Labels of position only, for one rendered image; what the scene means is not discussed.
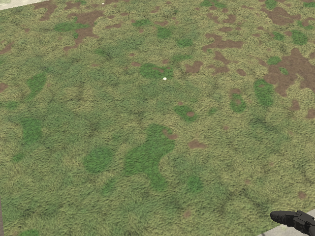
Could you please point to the robot right hand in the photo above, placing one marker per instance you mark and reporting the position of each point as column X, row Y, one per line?
column 300, row 220

